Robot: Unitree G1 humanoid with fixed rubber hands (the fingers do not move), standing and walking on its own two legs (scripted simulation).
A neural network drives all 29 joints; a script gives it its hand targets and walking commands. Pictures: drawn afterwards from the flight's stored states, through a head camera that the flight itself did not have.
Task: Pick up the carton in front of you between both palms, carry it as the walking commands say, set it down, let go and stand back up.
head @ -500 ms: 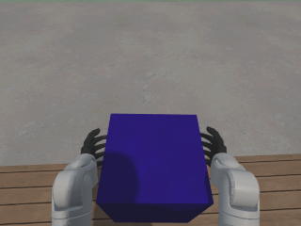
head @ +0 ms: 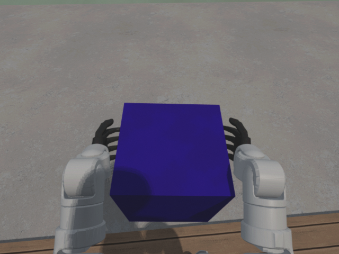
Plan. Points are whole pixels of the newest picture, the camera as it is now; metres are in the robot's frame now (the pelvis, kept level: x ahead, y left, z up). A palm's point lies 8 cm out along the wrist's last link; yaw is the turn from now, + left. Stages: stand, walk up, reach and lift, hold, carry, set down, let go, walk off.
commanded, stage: carry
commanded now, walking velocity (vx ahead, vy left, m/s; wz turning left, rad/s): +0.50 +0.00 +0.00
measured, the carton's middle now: (170, 168) +0.32 +0.00 +0.04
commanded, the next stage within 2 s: none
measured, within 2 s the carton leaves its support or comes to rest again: neither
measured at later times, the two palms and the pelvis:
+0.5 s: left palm (128, 66) +0.69 +0.13 +0.10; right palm (215, 63) +0.69 -0.17 +0.11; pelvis +0.32 -0.02 -0.01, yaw -2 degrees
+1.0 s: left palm (144, 36) +1.05 +0.10 +0.05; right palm (207, 33) +1.05 -0.20 +0.06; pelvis +0.68 -0.03 -0.08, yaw -2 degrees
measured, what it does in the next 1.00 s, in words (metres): goes down: right foot, then left foot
